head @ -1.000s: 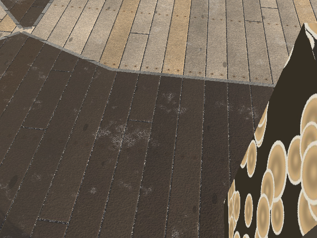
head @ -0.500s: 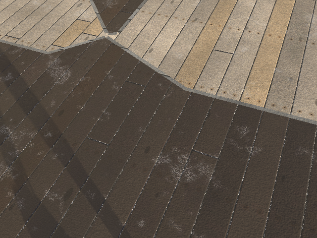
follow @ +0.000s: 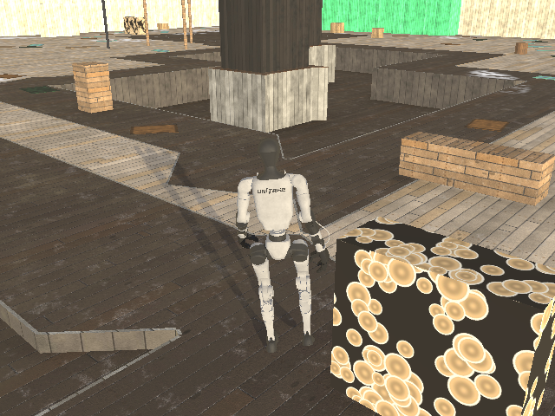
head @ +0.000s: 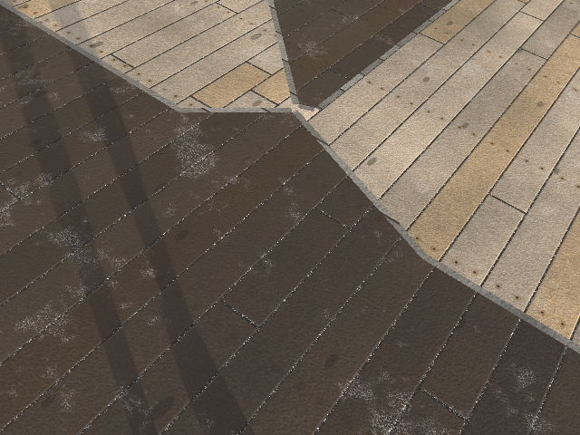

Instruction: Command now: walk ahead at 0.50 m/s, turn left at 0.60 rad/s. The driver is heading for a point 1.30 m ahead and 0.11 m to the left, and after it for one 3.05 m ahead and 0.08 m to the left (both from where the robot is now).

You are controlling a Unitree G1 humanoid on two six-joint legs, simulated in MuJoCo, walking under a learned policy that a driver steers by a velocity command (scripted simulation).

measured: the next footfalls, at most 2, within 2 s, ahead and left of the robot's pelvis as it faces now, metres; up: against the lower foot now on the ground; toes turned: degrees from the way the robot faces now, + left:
right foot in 0.48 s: +0.47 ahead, +0.01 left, +0.00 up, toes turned +20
left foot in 0.94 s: +0.39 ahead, +0.18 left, +0.00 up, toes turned +4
